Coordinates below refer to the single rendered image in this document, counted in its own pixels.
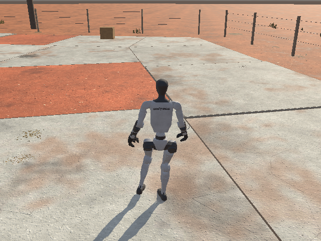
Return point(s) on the robot left forearm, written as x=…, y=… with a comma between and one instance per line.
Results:
x=134, y=131

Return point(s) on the robot right upper arm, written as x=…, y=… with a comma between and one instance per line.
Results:
x=179, y=114

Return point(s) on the robot left hand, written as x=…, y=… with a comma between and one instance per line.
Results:
x=130, y=140

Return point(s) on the robot right hand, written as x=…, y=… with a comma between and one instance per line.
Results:
x=183, y=139

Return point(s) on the robot torso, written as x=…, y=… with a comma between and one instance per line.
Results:
x=161, y=120

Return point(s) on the robot right forearm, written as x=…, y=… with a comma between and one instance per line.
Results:
x=184, y=129

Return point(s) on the robot head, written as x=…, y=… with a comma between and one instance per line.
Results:
x=161, y=87

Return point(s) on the robot left upper arm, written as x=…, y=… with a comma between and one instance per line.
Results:
x=145, y=105

